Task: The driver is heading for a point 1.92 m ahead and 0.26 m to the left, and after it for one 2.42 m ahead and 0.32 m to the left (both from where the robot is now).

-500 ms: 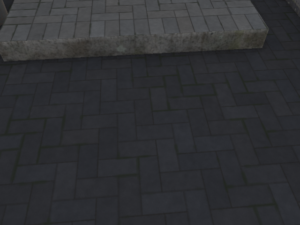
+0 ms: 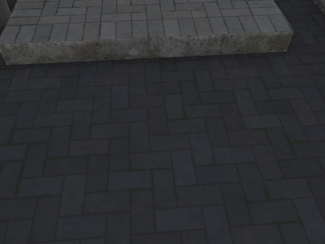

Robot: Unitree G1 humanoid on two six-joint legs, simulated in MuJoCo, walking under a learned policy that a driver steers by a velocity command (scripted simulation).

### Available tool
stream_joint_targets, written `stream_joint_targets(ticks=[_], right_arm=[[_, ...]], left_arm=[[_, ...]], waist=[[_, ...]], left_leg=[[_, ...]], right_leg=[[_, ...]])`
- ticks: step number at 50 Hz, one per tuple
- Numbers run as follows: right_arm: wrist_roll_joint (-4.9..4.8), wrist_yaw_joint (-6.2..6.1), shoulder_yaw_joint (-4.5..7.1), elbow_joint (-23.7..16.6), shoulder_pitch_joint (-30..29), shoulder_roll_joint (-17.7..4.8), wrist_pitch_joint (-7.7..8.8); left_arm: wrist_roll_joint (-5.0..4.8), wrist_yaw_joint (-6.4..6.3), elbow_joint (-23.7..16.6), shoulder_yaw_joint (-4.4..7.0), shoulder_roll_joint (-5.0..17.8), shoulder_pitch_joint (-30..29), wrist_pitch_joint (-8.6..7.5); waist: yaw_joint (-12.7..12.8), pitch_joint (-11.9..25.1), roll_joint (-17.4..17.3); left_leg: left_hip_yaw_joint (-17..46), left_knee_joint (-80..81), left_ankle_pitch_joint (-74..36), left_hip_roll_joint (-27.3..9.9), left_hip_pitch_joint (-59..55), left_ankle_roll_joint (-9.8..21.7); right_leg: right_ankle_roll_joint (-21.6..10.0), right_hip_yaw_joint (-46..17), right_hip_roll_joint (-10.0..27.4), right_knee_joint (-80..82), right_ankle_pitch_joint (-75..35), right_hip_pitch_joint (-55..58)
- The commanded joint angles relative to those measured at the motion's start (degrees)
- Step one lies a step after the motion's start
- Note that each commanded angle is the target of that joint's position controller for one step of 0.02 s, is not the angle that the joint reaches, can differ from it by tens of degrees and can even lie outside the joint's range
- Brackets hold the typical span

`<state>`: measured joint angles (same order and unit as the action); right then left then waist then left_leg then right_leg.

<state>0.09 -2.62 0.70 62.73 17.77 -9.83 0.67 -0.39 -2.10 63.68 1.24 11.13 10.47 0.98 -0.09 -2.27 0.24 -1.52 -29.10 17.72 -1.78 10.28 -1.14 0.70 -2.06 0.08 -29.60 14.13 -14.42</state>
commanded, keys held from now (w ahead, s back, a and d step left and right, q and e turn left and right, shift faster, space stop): no key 0.38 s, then w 0.62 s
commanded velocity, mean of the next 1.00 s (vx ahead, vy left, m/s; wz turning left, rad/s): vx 0.20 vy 0.00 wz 0.00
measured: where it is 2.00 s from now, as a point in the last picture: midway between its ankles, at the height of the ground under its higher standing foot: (160, 228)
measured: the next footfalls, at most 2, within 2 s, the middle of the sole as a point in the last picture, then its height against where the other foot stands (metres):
left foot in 1.08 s outside the picture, level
right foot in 1.56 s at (188, 209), level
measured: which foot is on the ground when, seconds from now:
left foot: down 0.00-0.64, up 0.66-1.00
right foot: down 0.00-1.00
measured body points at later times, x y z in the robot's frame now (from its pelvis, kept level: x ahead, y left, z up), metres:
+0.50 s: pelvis +0.01 +0.00 +0.00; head +0.01 +0.00 +0.45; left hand +0.02 +0.24 -0.16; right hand -0.02 -0.23 -0.16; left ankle -0.02 +0.13 -0.73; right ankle +0.02 -0.13 -0.73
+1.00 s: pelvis +0.20 +0.00 +0.00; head +0.23 +0.00 +0.44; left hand +0.07 +0.23 -0.14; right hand +0.42 -0.21 -0.11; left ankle +0.38 +0.13 -0.70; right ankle +0.03 -0.12 -0.74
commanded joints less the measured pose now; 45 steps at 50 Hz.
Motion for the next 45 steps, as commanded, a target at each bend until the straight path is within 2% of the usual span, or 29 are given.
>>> stream_joint_targets(ticks=[1,19,20,21,22,23,25,26,27,28,29,30,31,32,33,34,35,36,37,38,39,41,43,45], right_arm=[[-0.01,-0.13,0.73,-0.6,4.5,-5.0,0.24],[-0.09,-0.05,0.52,-0.7,6.3,-4.3,0.27],[-0.12,-0.09,0.45,-0.1,7.5,-3.9,0.19],[-0.5,-0.23,0.79,0.0,7.9,-4.7,0.02],[-0.82,-0.45,1.22,-0.6,7.3,-6.0,-0.06],[-1.07,-0.54,1.46,-1.2,7.3,-6.7,0.13],[-1.75,-0.26,2.3,-1.3,9.9,-8.8,1.2],[-1.9,-0.03,2.99,-1.2,11.0,-10.4,1.73],[-1.93,0.15,3.37,-1.6,10.3,-11.2,2.1],[-1.75,0.36,3.3,-2.6,8.2,-10.8,2.41],[-2.0,0.67,3.25,-3.6,5.3,-10.6,2.59],[-2.36,1.01,3.05,-4.7,2.5,-9.9,2.56],[-2.42,1.16,2.91,-5.7,0.4,-9.1,2.72],[-2.1,1.4,2.21,-7.2,-1.7,-6.4,3.42],[-2.18,1.17,1.52,-9.9,-2.6,-3.8,4.78],[-3.04,1.42,2.06,-10.4,-3.8,-5.8,5.76],[-3.48,2.07,1.99,-10.1,-2.9,-5.7,6.29],[-2.96,2.35,2.17,-9.7,-2.7,-5.9,6.66],[-2.23,2.47,2.88,-9.9,-3.9,-7.3,6.93],[-1.88,2.76,3.42,-10.1,-4.9,-7.9,6.85],[-1.92,3.16,3.39,-10.1,-5.1,-7.0,6.54],[-1.71,3.66,2.83,-11.2,-8.0,-4.8,5.76],[-1.46,3.79,1.89,-14.2,-15.0,-3.2,5.5],[-1.66,4.13,1.43,-16.0,-19.7,-3.4,5.46]], left_arm=[[0.0,-0.19,-1.3,0.72,5.4,1.6,-0.35],[-0.02,-0.38,-1.0,0.39,4.6,4.0,-0.44],[0.0,-0.39,-0.4,0.24,4.0,5.2,-0.39],[-0.33,-0.47,-0.3,0.46,4.4,5.6,-0.33],[-0.61,-0.54,-0.5,0.75,5.0,5.7,-0.45],[-0.61,-0.5,-1.2,0.85,5.1,4.8,-0.9],[-0.73,0.15,-2.7,0.55,3.1,2.9,-2.8],[-0.89,0.66,-3.3,0.37,1.8,2.3,-3.79],[-1.06,1.1,-3.9,0.32,1.6,1.4,-4.6],[-1.34,1.47,-4.1,0.4,1.6,2.0,-5.24],[-1.71,1.7,-3.6,0.31,0.9,4.5,-5.67],[-1.9,1.71,-1.8,0.67,1.2,9.2,-5.94],[-1.47,1.67,0.6,1.51,3.0,14.7,-5.98],[-1.37,1.53,2.5,3.12,7.9,23.2,-6.24],[-1.18,2.42,2.8,4.44,14.6,29.9,-7.02],[-0.03,2.46,1.6,2.71,9.9,25.1,-8.05],[-0.1,2.45,-0.1,1.87,6.9,20.4,-8.56],[-0.2,2.74,-1.3,1.39,6.1,17.1,-8.63],[-0.29,2.96,-1.9,0.93,5.3,15.7,-8.31],[-0.12,2.9,-1.7,0.32,3.6,16.3,-7.74],[0.08,2.59,-1.4,0.06,3.1,17.8,-7.25],[0.22,1.73,-1.5,0.07,4.4,19.5,-6.56],[0.37,1.0,-2.5,0.22,6.4,18.5,-6.18],[0.23,0.69,-2.9,0.59,8.3,19.2,-6.18]], waist=[[0.0,-0.7,-0.5],[0.0,-1.1,-0.5],[0.0,0.3,-0.7],[-0.1,-0.6,-1.4],[-0.1,-2.5,-2.6],[-0.5,-5.2,-3.3],[-1.7,-7.6,-6.9],[-1.9,-7.6,-10.2],[-1.6,-8.7,-11.0],[-0.3,-9.2,-10.3],[1.7,-9.3,-10.4],[4.3,-8.7,-8.9],[5.9,-7.3,-5.4],[8.5,-4.0,6.7],[10.0,-0.4,19.4],[6.6,-2.5,10.6],[4.4,-4.4,6.5],[2.9,-4.1,3.7],[2.3,-4.5,2.5],[2.1,-3.9,3.0],[2.0,-3.3,4.2],[2.2,-3.5,3.8],[3.0,-5.2,3.1],[4.0,-5.6,4.4]], left_leg=[[0.0,5.9,-5.4,0.0,4.1,0.9],[0.1,6.0,-5.4,0.2,4.5,1.2],[-0.3,6.4,0.4,0.7,3.9,1.4],[-0.2,6.4,9.5,1.1,4.7,2.5],[1.4,7.1,19.0,0.3,6.3,3.9],[4.1,8.7,25.8,-1.5,8.2,5.5],[13.4,13.0,30.9,-7.8,6.7,9.4],[19.9,16.3,32.3,-12.7,5.1,11.9],[24.7,18.5,31.3,-16.3,6.9,13.9],[24.8,18.8,28.9,-16.8,8.6,13.9],[21.7,17.1,26.4,-15.4,10.8,12.6],[16.5,13.5,22.8,-11.9,14.6,10.2],[10.8,6.4,15.4,-7.5,18.0,7.9],[1.1,-13.2,4.9,-0.7,25.2,4.2],[-0.6,-31.0,11.9,4.6,35.1,2.9],[6.1,-41.8,12.1,1.3,39.9,4.4],[7.3,-45.0,6.4,-1.1,42.5,6.0],[6.5,-44.0,1.1,-3.1,42.5,6.9],[5.8,-40.6,-2.9,-4.6,41.9,7.0],[4.6,-37.7,-5.2,-5.3,39.7,6.7],[3.3,-35.4,-6.5,-5.4,38.2,6.1],[1.3,-29.8,-9.2,-4.9,37.2,4.4],[-0.1,-19.2,-13.3,-3.9,34.1,3.1],[-2.0,-11.3,-16.9,-1.9,28.5,2.5]], right_leg=[[-1.9,0.0,0.5,4.4,-8.0,2.0],[-1.5,0.2,0.5,4.2,-8.1,1.7],[-1.6,1.1,-0.2,4.1,-2.2,2.2],[-2.0,2.5,-1.7,2.6,8.0,0.8],[-2.7,3.3,-2.6,1.2,17.8,-2.3],[-3.4,3.2,-2.3,0.0,22.5,-5.6],[-3.7,4.2,-1.9,-5.8,18.4,-11.0],[-3.6,6.1,-2.0,-11.4,12.9,-12.5],[-4.4,5.1,-0.3,-14.9,10.5,-12.5],[-5.4,4.6,0.6,-14.3,11.2,-11.1],[-6.5,5.1,0.6,-8.5,12.2,-6.6],[-7.0,6.0,-0.7,-0.6,10.4,2.4],[-6.6,4.1,-0.7,2.8,6.5,10.0],[-9.9,-11.6,8.4,10.5,10.3,18.7],[-17.9,-37.2,21.1,20.4,14.0,24.3],[-18.9,-40.4,23.3,20.7,14.1,22.3],[-16.9,-33.0,21.3,19.7,11.2,21.3],[-14.7,-25.7,18.5,19.9,7.5,20.4],[-12.8,-20.1,16.6,20.4,0.6,19.7],[-11.1,-14.8,14.2,20.8,-5.9,19.0],[-10.5,-11.4,12.9,21.0,-10.6,18.5],[-10.8,-7.4,11.9,21.7,-16.0,16.8],[-10.9,-4.5,10.9,23.1,-16.1,12.1],[-10.9,-2.7,10.4,24.5,-14.5,8.9]])
Over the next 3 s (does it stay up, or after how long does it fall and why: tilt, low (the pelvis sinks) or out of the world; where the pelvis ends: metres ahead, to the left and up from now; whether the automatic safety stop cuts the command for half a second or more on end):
stays up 0.69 -0.01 0.01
